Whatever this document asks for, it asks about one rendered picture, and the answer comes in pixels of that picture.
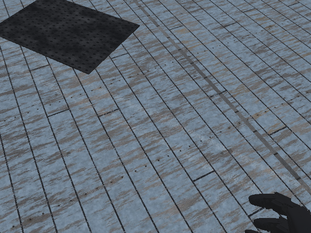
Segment right robot hand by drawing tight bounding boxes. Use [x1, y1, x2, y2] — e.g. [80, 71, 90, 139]
[245, 191, 311, 233]

